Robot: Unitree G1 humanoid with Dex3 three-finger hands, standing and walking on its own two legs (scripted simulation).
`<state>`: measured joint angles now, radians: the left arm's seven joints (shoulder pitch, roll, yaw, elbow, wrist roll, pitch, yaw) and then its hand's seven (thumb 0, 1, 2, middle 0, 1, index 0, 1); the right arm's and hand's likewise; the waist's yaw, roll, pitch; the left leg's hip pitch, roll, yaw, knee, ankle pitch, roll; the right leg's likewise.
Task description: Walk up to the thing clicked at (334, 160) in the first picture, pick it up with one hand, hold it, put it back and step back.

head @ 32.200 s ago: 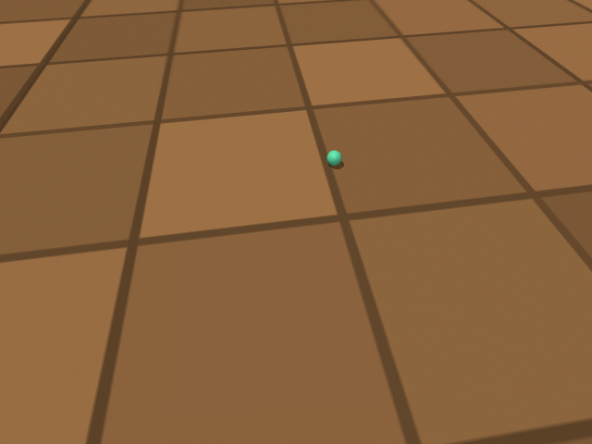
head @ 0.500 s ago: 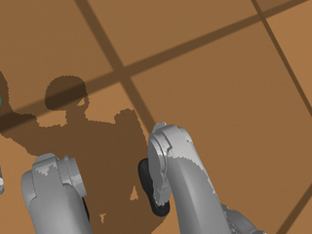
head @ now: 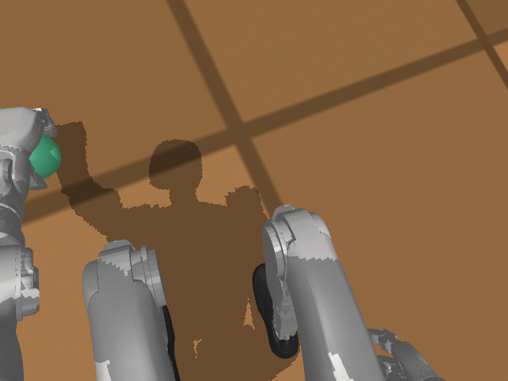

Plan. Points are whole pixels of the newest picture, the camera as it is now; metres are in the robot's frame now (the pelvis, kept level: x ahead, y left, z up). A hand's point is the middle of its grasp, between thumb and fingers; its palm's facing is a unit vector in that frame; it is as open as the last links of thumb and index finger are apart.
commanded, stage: lift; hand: left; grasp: from above
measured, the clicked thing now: (32, 156) +0.49 +0.30 -0.18
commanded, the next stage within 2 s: hold in 1.76 s
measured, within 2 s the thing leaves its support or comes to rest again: neither
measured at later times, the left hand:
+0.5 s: hand out of the picture +0.44 +0.31 -0.06, palm faces -0.46 -0.08 -0.89, open 10.1 cm
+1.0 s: hand out of the picture +0.37 +0.29 +0.13, palm faces -0.41 -0.12 -0.90, open 10.2 cm
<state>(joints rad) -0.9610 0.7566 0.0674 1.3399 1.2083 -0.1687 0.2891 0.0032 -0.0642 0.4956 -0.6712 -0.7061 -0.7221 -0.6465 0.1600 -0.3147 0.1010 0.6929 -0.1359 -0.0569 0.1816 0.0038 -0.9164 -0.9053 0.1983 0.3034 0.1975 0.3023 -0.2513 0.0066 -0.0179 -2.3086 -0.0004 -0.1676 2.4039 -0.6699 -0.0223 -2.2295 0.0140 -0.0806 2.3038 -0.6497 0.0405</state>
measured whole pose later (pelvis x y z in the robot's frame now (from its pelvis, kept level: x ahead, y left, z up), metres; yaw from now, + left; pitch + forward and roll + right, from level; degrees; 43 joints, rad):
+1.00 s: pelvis +0.01 +0.00 +0.21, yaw +6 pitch +27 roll -4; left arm -0.46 0.52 -0.08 0.72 0.99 0.02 0.07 -0.01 -0.06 0.59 -0.60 -0.75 -0.64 -0.73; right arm 0.16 -0.25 -0.01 0.66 0.02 0.05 0.00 0.01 -0.91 -0.90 0.20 0.30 0.20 0.30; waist -0.10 0.05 -0.18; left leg -1.60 0.03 -0.06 1.72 -0.60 0.00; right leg -1.56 0.00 -0.02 1.66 -0.58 0.04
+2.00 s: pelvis +0.07 +0.01 +0.41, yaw +6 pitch +8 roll -1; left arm -0.31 0.37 -0.19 0.80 1.00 0.04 0.11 -0.01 -0.07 0.60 -0.60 -0.75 -0.64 -0.73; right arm 0.24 -0.25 -0.04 0.75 0.04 -0.01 -0.04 0.01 -0.91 -0.90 0.20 0.30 0.20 0.30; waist -0.04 0.04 -0.07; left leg -0.57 0.03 0.02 0.79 -0.36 0.00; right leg -0.56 -0.01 0.03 0.76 -0.34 0.03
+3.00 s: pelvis +0.07 +0.00 +0.43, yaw +6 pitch +2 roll +0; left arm -0.23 0.39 -0.20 0.63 0.99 0.02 -0.02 0.00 -0.08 0.66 -0.56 -0.79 -0.60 -0.77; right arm 0.20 -0.26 -0.03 0.69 0.06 0.04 -0.04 0.01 -0.91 -0.90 0.20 0.30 0.20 0.30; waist 0.00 0.05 -0.02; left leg -0.33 0.02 0.03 0.57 -0.26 -0.01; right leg -0.35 -0.01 0.04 0.58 -0.26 0.02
